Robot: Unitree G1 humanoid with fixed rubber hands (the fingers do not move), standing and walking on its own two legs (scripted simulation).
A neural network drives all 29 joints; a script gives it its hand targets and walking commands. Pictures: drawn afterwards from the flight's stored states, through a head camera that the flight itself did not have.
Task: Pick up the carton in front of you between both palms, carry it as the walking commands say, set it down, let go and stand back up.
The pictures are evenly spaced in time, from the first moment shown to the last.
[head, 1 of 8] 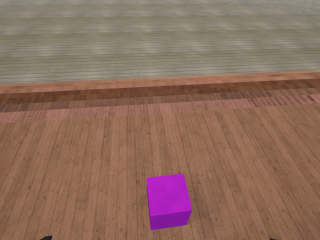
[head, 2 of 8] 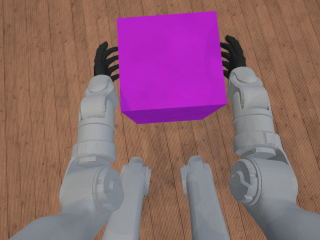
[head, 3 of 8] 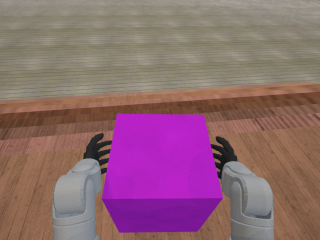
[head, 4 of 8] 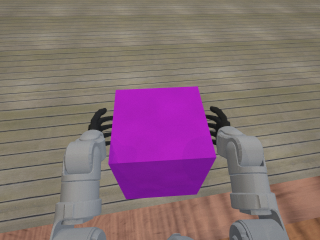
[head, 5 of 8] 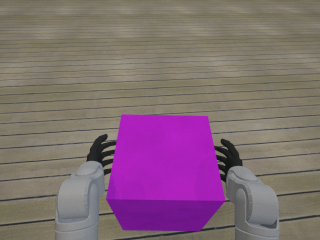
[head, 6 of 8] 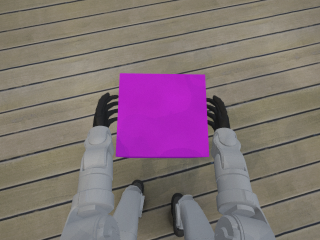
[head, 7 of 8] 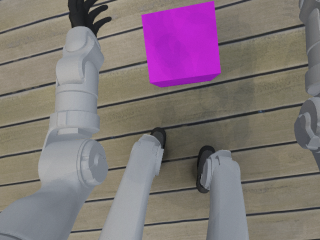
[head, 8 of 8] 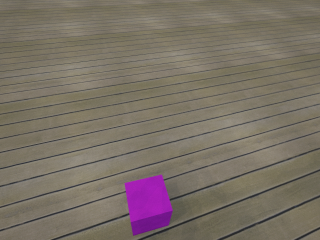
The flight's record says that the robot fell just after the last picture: no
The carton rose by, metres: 0.68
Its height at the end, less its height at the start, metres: -1.18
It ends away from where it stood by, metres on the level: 5.49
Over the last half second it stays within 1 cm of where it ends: yes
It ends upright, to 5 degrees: yes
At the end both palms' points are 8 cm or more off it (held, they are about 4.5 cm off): yes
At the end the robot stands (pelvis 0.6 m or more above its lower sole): yes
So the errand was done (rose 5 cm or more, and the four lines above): yes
